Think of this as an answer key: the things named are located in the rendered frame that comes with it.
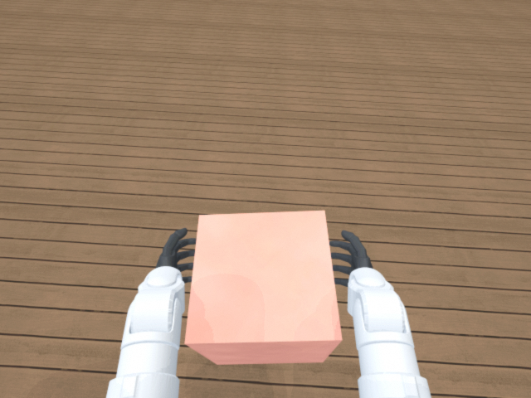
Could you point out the robot left hand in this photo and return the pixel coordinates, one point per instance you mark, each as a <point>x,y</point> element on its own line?
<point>171,256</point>

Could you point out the robot left forearm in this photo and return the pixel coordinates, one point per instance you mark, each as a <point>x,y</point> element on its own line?
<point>149,349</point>

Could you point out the robot right forearm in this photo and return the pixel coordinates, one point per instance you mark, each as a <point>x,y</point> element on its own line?
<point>387,358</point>

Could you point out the robot right hand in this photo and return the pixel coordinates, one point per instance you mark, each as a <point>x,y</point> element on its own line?
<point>357,259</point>

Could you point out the carton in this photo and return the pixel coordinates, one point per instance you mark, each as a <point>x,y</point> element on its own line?
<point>263,289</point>

